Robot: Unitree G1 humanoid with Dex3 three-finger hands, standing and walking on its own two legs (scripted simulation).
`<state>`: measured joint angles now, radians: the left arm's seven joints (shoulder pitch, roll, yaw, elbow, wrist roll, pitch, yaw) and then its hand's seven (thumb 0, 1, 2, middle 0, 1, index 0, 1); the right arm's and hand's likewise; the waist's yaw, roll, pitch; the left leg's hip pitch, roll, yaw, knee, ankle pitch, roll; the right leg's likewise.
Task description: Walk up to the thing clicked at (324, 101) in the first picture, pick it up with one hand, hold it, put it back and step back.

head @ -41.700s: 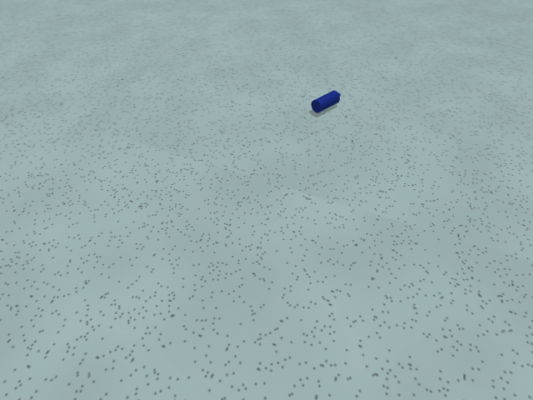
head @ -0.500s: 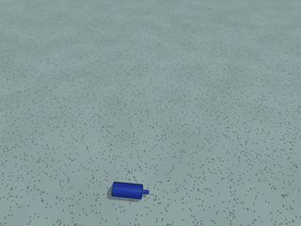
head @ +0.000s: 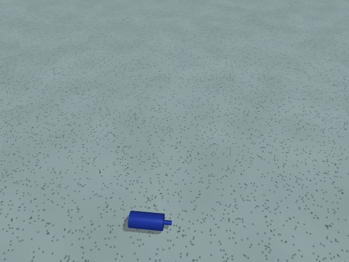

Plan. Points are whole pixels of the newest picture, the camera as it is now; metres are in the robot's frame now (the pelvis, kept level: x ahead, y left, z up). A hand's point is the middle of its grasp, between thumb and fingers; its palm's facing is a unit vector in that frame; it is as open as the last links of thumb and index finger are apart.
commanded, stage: stand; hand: left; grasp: from above
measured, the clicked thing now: (150, 221) +0.47 +0.16 -0.74
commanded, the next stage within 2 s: step back in 0.08 s
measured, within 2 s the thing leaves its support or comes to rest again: neither
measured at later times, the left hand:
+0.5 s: hand out of the picture +0.08 +0.32 -0.19, palm faces -0.01 -0.94 -0.35, open 7.4 cm
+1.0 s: hand out of the picture -0.11 +0.31 -0.16, palm faces -0.09 -0.91 -0.40, open 7.4 cm
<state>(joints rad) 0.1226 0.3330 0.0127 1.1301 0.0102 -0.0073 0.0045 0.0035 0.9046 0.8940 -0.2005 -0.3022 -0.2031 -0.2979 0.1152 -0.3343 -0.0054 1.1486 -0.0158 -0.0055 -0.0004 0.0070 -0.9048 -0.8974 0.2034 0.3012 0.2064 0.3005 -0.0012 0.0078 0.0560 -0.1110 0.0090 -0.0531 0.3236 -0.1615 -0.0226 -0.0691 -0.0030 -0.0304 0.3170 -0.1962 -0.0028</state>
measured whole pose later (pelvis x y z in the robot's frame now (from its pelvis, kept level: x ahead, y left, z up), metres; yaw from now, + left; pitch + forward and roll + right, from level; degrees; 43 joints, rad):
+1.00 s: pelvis -0.20 +0.04 -0.03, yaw -6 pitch -3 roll +1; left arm 0.24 0.37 0.08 0.86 0.03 0.06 -0.02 0.00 0.91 0.89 -0.20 -0.30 -0.20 -0.30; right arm 0.12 -0.39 -0.06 0.87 -0.01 0.06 -0.01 0.01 -0.90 -0.90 0.21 0.30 0.21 0.30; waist 0.02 0.02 0.14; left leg -0.51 -0.04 -0.03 0.89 -0.42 0.00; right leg -0.25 0.01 0.02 0.68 -0.38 -0.03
